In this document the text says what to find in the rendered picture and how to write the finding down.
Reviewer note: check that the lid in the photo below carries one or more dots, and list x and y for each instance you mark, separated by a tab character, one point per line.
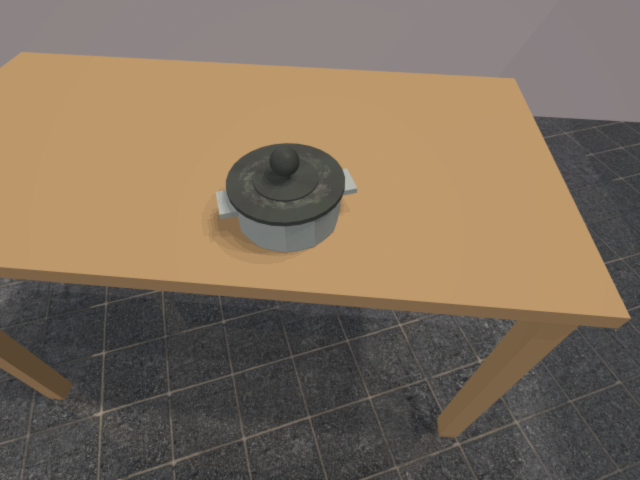
261	195

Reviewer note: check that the pot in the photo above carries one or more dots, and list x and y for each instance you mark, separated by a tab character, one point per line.
286	238

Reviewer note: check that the table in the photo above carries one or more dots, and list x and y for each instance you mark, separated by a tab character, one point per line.
109	168

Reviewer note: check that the knob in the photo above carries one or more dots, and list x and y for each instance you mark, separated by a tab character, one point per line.
284	161

